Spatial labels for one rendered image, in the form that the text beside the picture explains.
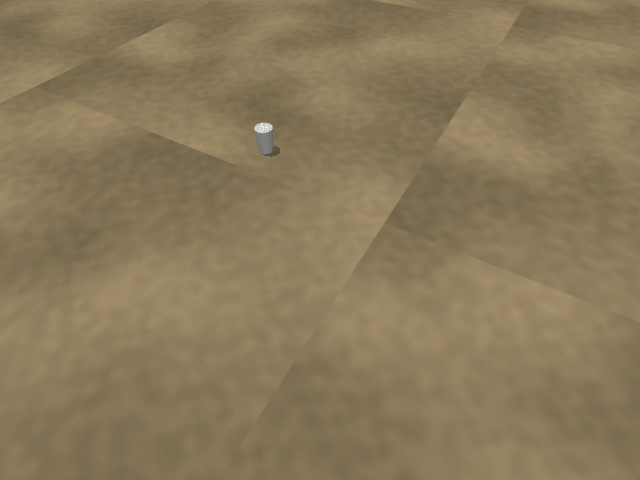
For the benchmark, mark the cup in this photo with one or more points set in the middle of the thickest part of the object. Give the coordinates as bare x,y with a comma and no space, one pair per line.
264,136

